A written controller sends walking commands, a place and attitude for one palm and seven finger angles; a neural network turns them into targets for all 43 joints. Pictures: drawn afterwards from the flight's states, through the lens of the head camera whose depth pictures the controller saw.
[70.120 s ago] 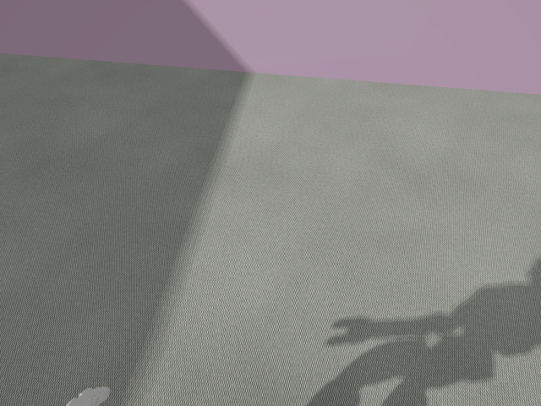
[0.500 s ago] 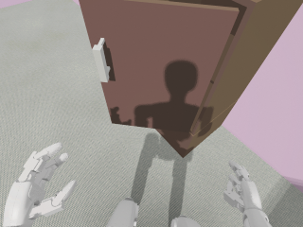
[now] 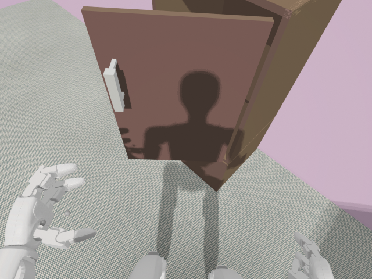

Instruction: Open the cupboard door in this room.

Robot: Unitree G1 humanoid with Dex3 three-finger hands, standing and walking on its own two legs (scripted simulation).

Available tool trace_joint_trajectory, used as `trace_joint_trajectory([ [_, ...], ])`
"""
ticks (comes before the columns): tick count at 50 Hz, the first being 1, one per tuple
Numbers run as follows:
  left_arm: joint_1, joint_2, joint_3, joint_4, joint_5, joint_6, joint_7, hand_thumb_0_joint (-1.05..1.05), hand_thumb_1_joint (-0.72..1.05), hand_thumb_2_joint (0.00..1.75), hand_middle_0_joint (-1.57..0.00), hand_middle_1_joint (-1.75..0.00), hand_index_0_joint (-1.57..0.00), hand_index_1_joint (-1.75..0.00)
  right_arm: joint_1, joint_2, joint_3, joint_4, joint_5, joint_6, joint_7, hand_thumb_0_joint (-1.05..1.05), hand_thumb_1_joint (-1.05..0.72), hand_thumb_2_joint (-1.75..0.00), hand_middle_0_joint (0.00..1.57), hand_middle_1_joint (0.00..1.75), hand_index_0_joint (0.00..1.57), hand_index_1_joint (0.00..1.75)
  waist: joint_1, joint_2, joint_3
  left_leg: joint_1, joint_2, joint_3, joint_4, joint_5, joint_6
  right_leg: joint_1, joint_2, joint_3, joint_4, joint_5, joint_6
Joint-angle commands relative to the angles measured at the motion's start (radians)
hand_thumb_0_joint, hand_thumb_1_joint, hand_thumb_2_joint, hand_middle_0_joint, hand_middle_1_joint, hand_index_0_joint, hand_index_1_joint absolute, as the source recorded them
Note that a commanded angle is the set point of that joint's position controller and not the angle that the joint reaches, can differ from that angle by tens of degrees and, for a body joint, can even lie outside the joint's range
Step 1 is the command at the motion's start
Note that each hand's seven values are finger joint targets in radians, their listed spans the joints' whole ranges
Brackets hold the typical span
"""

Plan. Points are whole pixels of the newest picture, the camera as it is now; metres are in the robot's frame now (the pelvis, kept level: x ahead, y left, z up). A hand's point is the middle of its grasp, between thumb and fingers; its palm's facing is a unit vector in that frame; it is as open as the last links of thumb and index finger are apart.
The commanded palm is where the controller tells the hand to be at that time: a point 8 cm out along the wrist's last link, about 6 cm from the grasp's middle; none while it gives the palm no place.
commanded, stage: raise the hand with hooked fingers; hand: left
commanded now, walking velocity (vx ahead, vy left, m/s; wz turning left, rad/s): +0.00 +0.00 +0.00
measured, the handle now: (116, 85) +0.55 +0.21 +0.07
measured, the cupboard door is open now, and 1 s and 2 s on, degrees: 43 43 43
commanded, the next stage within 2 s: move the hooked fingers beside the handle in 1.02 s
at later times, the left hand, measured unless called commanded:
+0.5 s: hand (39, 176) +0.28 +0.29 +0.08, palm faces +0.06 -1.00 -0.04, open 14.0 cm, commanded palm +0.26 +0.34 +0.09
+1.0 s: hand (52, 169) +0.30 +0.27 +0.08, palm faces +0.06 -1.00 -0.03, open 14.0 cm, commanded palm +0.27 +0.32 +0.09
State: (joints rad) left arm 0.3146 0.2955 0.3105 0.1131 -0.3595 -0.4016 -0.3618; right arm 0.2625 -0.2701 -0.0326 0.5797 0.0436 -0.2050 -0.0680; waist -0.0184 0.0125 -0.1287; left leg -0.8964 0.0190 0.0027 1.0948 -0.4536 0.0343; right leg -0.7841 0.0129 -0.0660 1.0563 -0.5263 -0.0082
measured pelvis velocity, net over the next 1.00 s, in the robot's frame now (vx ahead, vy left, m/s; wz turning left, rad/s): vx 0.01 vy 0.00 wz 0.00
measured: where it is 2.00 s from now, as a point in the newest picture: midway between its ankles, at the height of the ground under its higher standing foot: outside the picture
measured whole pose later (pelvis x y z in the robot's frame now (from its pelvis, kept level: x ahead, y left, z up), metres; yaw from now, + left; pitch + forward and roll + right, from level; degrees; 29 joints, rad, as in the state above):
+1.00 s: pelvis +0.01 +0.00 +0.02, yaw +0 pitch +12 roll -2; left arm -0.01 0.40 0.42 0.40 -0.36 -0.32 -0.45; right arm 0.28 -0.27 0.02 0.57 0.05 -0.15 -0.07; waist -0.02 0.02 -0.11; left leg -0.77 0.02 0.00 0.97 -0.41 0.03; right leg -0.66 0.02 -0.06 0.93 -0.48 -0.01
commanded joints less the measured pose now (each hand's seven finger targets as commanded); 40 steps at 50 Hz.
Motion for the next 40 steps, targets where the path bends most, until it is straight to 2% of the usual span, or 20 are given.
trace_joint_trajectory([
  [1, -0.107, 0.194, 0.102, -0.211, -0.016, -0.061, 0.013, 0.00, -0.38, 0.35, -0.29, -1.12, -0.29, -1.12, -0.042, -0.130, -0.024, -0.167, -0.002, -0.050, -0.009, 0.00, -0.90, -0.90, 0.20, 0.30, 0.20, 0.30, 0.020, 0.113, -0.204, 0.301, -0.002, -0.076, -0.223, 0.157, -0.013, 0.029, 0.024, -0.005, -0.174, 0.135, -0.021],
  [4, -0.151, 0.226, 0.114, -0.164, -0.009, -0.032, 0.008, 0.00, -0.45, 0.32, -0.30, -1.17, -0.30, -1.17, -0.031, -0.142, -0.017, -0.170, -0.002, -0.043, -0.010, 0.00, -0.90, -0.90, 0.20, 0.30, 0.20, 0.30, 0.011, 0.110, -0.182, 0.316, 0.002, -0.091, -0.241, 0.135, -0.016, 0.022, 0.029, -0.011, -0.183, 0.134, -0.024],
  [8, -0.228, 0.236, 0.113, -0.117, -0.009, 0.011, -0.015, 0.00, -0.50, 0.30, -0.30, -1.20, -0.30, -1.20, -0.028, -0.147, -0.008, -0.183, 0.001, -0.035, -0.014, 0.00, -0.90, -0.90, 0.20, 0.30, 0.20, 0.30, 0.009, 0.099, -0.168, 0.331, 0.003, -0.105, -0.277, 0.094, -0.022, 0.032, 0.028, -0.017, -0.202, 0.123, -0.022],
  [12, -0.317, 0.263, 0.126, -0.111, -0.010, 0.027, -0.035, 0.00, -0.50, 0.30, -0.30, -1.20, -0.30, -1.20, -0.024, -0.149, -0.002, -0.184, 0.000, -0.035, -0.016, 0.00, -0.90, -0.90, 0.20, 0.30, 0.20, 0.30, 0.011, 0.125, -0.206, 0.386, 0.005, -0.112, -0.285, 0.138, -0.027, 0.046, 0.030, -0.017, -0.208, 0.149, -0.025],
  [19, -0.411, 0.324, 0.167, -0.005, -0.006, 0.051, -0.059, 0.00, -0.50, 0.30, -0.30, -1.20, -0.30, -1.20, -0.011, -0.157, 0.003, -0.167, 0.000, -0.027, -0.021, 0.00, -0.90, -0.90, 0.20, 0.30, 0.20, 0.30, 0.012, 0.112, -0.193, 0.413, 0.006, -0.114, -0.297, 0.185, -0.032, 0.060, 0.033, -0.015, -0.226, 0.173, -0.030],
  [20, -0.440, 0.320, 0.158, -0.014, -0.007, 0.051, -0.066, 0.00, -0.50, 0.30, -0.30, -1.20, -0.30, -1.20, -0.013, -0.156, 0.005, -0.167, 0.001, -0.026, -0.021, 0.00, -0.90, -0.90, 0.20, 0.30, 0.20, 0.30, 0.011, 0.125, -0.203, 0.423, 0.006, -0.113, -0.302, 0.190, -0.034, 0.063, 0.030, -0.016, -0.229, 0.173, -0.029],
  [23, -0.474, 0.339, 0.181, 0.041, -0.016, 0.059, -0.083, 0.00, -0.50, 0.30, -0.30, -1.20, -0.30, -1.20, -0.005, -0.161, 0.003, -0.160, 0.002, -0.021, -0.026, 0.00, -0.90, -0.90, 0.20, 0.30, 0.20, 0.30, 0.010, 0.092, -0.205, 0.424, 0.005, -0.107, -0.302, 0.211, -0.030, 0.076, 0.030, -0.014, -0.241, 0.188, -0.027],
  [24, -0.495, 0.363, 0.196, 0.050, -0.018, 0.058, -0.087, 0.00, -0.50, 0.30, -0.30, -1.20, -0.30, -1.20, -0.002, -0.163, 0.003, -0.155, 0.000, -0.021, -0.027, 0.00, -0.90, -0.90, 0.20, 0.30, 0.20, 0.30, 0.014, 0.096, -0.208, 0.424, 0.002, -0.101, -0.297, 0.231, -0.029, 0.088, 0.031, -0.011, -0.243, 0.201, -0.031],
  [26, -0.523, 0.368, 0.197, 0.066, -0.017, 0.058, -0.098, 0.00, -0.50, 0.30, -0.30, -1.20, -0.30, -1.20, 0.006, -0.164, 0.000, -0.151, 0.002, -0.018, -0.028, 0.00, -0.90, -0.90, 0.20, 0.30, 0.20, 0.30, 0.008, 0.099, -0.233, 0.449, 0.004, -0.095, -0.293, 0.270, -0.028, 0.090, 0.029, -0.009, -0.248, 0.221, -0.027],
  [27, -0.507, 0.349, 0.184, 0.075, -0.020, 0.058, -0.104, 0.00, -0.50, 0.30, -0.30, -1.20, -0.30, -1.20, 0.006, -0.162, -0.001, -0.152, 0.003, -0.018, -0.027, 0.00, -0.90, -0.90, 0.20, 0.30, 0.20, 0.30, 0.013, 0.111, -0.236, 0.455, 0.001, -0.090, -0.291, 0.282, -0.028, 0.094, 0.029, -0.007, -0.250, 0.227, -0.027],
  [29, -0.476, 0.339, 0.176, 0.087, -0.023, 0.062, -0.112, 0.00, -0.50, 0.30, -0.30, -1.20, -0.30, -1.20, 0.009, -0.161, -0.003, -0.155, 0.001, -0.019, -0.023, 0.00, -0.90, -0.90, 0.20, 0.30, 0.20, 0.30, 0.018, 0.098, -0.232, 0.455, 0.002, -0.089, -0.289, 0.314, -0.026, 0.106, 0.030, -0.010, -0.252, 0.250, -0.029],
  [32, -0.448, 0.347, 0.194, 0.089, -0.025, 0.062, -0.109, 0.00, -0.50, 0.30, -0.30, -1.20, -0.30, -1.20, 0.013, -0.164, -0.010, -0.161, 0.001, -0.013, -0.015, 0.00, -0.90, -0.90, 0.20, 0.30, 0.20, 0.30, 0.024, 0.081, -0.245, 0.441, -0.001, -0.078, -0.283, 0.327, -0.023, 0.115, 0.028, -0.009, -0.251, 0.269, -0.023],
  [33, -0.454, 0.345, 0.192, 0.084, -0.027, 0.059, -0.107, 0.00, -0.50, 0.30, -0.30, -1.20, -0.30, -1.20, 0.009, -0.164, -0.010, -0.163, 0.002, -0.012, -0.013, 0.00, -0.90, -0.90, 0.20, 0.30, 0.20, 0.30, 0.021, 0.092, -0.228, 0.433, -0.002, -0.076, -0.284, 0.313, -0.024, 0.107, 0.027, -0.009, -0.251, 0.260, -0.023],
  [34, -0.463, 0.365, 0.209, 0.076, -0.028, 0.053, -0.098, 0.00, -0.50, 0.30, -0.30, -1.20, -0.30, -1.20, 0.013, -0.165, -0.011, -0.157, 0.000, -0.011, -0.014, 0.00, -0.90, -0.90, 0.20, 0.30, 0.20, 0.30, 0.023, 0.081, -0.228, 0.424, -0.003, -0.073, -0.279, 0.314, -0.020, 0.121, 0.028, -0.004, -0.253, 0.268, -0.026],
  [36, -0.473, 0.361, 0.207, 0.054, -0.025, 0.039, -0.089, 0.00, -0.50, 0.30, -0.30, -1.20, -0.30, -1.20, 0.012, -0.161, -0.012, -0.161, 0.001, -0.008, -0.013, 0.00, -0.90, -0.90, 0.20, 0.30, 0.20, 0.30, 0.021, 0.101, -0.242, 0.439, -0.002, -0.071, -0.281, 0.326, -0.022, 0.118, 0.028, -0.004, -0.248, 0.273, -0.023],
  [39, -0.474, 0.375, 0.222, 0.057, -0.025, 0.022, -0.077, 0.00, -0.50, 0.30, -0.30, -1.20, -0.30, -1.20, 0.017, -0.162, -0.013, -0.153, -0.003, -0.003, -0.014, 0.00, -0.90, -0.90, 0.20, 0.30, 0.20, 0.30, 0.016, 0.075, -0.245, 0.420, -0.004, -0.062, -0.269, 0.316, -0.015, 0.131, 0.028, 0.006, -0.250, 0.282, -0.021],
  [40, -0.478, 0.365, 0.213, 0.052, -0.023, 0.017, -0.078, 0.00, -0.50, 0.30, -0.30, -1.20, -0.30, -1.20, 0.014, -0.159, -0.011, -0.153, -0.001, -0.001, -0.013, 0.00, -0.90, -0.90, 0.20, 0.30, 0.20, 0.30, 0.015, 0.096, -0.253, 0.425, -0.005, -0.058, -0.269, 0.326, -0.015, 0.136, 0.027, 0.007, -0.247, 0.293, -0.020],
])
